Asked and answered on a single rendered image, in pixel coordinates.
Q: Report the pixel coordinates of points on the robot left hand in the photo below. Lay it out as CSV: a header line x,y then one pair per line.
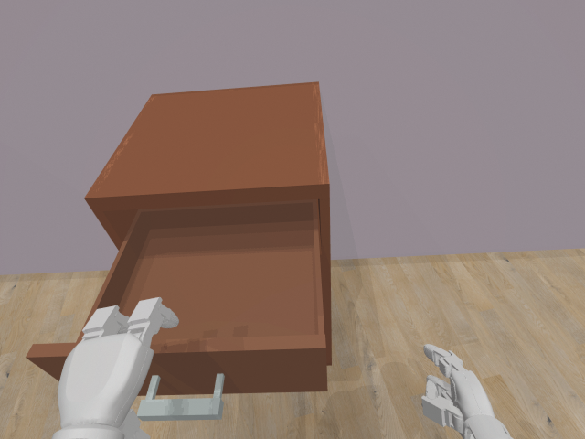
x,y
104,373

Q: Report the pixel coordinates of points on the drawer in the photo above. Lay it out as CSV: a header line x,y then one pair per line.
x,y
244,281

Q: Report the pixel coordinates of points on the robot right forearm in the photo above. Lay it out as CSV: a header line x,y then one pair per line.
x,y
484,427

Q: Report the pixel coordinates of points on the robot right hand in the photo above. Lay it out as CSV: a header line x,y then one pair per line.
x,y
452,404

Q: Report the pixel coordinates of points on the cabinet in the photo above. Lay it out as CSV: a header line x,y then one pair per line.
x,y
219,147

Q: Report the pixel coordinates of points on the handle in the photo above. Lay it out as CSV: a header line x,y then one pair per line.
x,y
181,409

